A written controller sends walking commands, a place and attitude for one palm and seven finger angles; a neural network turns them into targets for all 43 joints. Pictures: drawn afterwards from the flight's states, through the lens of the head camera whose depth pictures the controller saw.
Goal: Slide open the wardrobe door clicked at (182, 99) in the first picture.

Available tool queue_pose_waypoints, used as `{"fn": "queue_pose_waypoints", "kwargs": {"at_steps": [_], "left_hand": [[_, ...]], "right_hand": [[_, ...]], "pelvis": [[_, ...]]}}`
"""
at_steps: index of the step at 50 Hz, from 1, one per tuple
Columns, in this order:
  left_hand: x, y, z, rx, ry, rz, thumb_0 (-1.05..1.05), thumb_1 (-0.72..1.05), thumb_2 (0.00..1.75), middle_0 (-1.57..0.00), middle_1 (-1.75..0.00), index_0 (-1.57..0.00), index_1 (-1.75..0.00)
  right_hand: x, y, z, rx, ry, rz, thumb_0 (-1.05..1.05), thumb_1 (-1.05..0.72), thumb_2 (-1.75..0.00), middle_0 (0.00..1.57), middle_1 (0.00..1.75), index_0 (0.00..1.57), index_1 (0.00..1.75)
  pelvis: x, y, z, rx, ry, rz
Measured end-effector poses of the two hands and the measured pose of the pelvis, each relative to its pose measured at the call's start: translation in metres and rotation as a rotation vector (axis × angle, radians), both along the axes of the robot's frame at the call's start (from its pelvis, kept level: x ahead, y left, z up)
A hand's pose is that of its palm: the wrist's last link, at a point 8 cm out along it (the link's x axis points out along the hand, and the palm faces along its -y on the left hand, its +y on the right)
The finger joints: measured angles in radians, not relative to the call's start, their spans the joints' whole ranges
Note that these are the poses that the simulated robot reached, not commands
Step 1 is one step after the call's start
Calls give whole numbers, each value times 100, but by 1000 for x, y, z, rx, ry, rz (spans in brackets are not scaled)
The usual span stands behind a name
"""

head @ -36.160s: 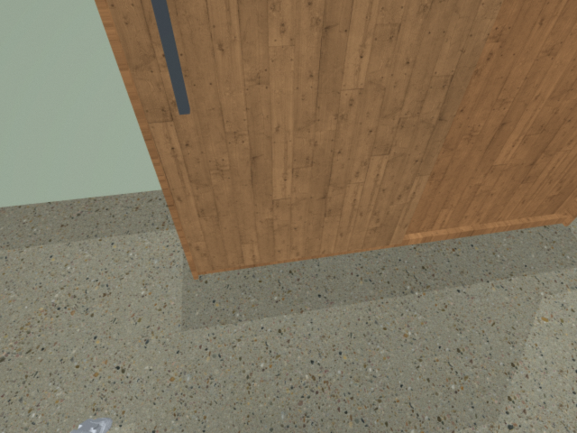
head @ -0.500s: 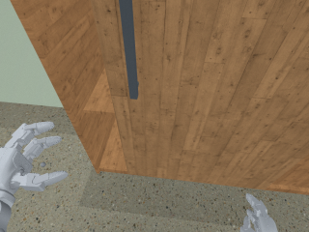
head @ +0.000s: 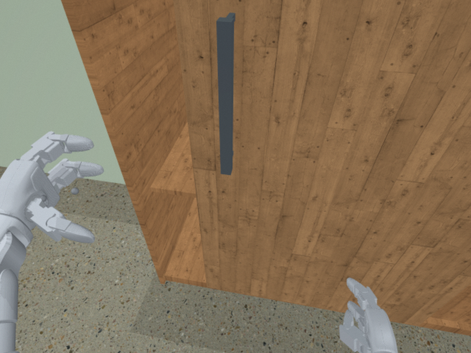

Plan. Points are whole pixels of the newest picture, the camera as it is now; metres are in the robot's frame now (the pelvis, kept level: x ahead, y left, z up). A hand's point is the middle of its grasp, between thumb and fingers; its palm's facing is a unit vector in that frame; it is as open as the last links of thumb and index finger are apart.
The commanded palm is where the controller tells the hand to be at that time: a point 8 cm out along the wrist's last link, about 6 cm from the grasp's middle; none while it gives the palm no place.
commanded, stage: raise the hand with hooked fingers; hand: left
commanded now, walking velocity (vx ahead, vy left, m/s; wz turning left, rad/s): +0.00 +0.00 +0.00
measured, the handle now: (228, 104) +0.52 +0.10 +0.19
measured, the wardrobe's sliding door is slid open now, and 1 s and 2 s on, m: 0.20 0.20 0.20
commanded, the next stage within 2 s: move the hooked fingers beside the handle in 0.64 s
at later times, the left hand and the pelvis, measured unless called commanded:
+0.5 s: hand (89, 171) +0.28 +0.25 +0.21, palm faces +0.08 -0.99 -0.06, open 14.0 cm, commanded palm +0.24 +0.30 +0.22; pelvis -0.01 -0.01 +0.00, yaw -1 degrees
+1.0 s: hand (112, 162) +0.30 +0.23 +0.21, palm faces +0.05 -1.00 -0.05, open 14.0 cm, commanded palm +0.27 +0.28 +0.21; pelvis -0.01 -0.02 +0.00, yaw +0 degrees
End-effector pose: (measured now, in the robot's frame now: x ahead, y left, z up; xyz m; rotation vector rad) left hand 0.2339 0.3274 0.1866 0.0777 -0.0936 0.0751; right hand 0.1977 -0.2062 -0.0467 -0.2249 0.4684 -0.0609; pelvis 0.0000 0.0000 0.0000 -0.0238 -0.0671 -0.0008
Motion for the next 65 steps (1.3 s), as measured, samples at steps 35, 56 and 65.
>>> {"fn": "queue_pose_waypoints", "kwargs": {"at_steps": [35,56,65], "left_hand": [[16,-25,29,-7,24,2,-2,-51,29,-30,-120,-30,-120],[61,-51,25,-39,34,-41,-2,-51,29,-30,-120,-30,-120],[79,-60,23,-46,42,-45,-2,-51,29,-30,-120,-30,-120]], "right_hand": [[-17,-42,-5,5,43,-81,1,-90,-90,21,30,21,30],[-20,-40,-8,1,69,-104,1,-90,-90,21,30,21,30],[-30,-43,-16,0,121,-135,1,-90,-90,21,30,21,30]], "pelvis": [[-5,-20,3,13,-17,-13],[-3,-17,2,15,-3,-15],[2,-13,3,15,7,-22]]}}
